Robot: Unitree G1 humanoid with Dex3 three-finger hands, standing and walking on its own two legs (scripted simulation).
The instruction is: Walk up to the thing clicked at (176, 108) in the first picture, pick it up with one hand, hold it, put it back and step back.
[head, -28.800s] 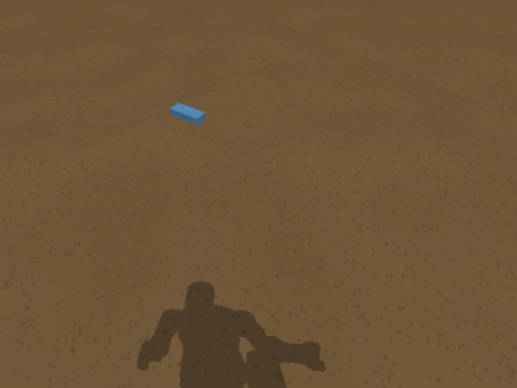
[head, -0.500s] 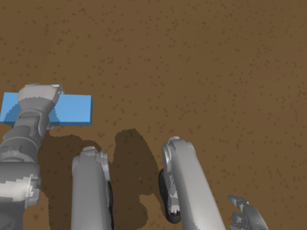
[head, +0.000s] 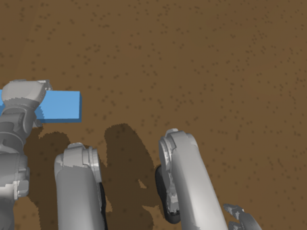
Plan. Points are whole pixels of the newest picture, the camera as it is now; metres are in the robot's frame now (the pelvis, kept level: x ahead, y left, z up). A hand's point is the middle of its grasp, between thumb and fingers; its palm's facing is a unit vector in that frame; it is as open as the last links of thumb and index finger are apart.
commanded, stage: crouch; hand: left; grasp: from above
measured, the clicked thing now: (38, 107) +0.45 +0.27 -0.20
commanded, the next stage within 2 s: lower in 0.04 s
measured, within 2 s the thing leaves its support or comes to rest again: neither
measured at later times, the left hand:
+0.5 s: hand (41, 111) +0.44 +0.27 -0.23, palm faces -0.48 -0.06 -0.87, open 10.8 cm
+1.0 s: hand (46, 110) +0.45 +0.27 -0.27, palm faces -0.47 -0.08 -0.88, open 10.8 cm
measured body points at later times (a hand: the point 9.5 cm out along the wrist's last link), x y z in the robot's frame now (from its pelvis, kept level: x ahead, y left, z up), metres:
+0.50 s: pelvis +0.00 +0.00 -0.04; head +0.24 +0.07 +0.34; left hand +0.46 +0.27 -0.18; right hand +0.05 -0.28 -0.14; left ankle +0.08 +0.13 -0.32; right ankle +0.10 -0.13 -0.32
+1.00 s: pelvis +0.01 +0.00 -0.05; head +0.26 +0.08 +0.31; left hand +0.47 +0.27 -0.22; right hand +0.05 -0.27 -0.14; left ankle +0.08 +0.13 -0.32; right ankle +0.10 -0.13 -0.32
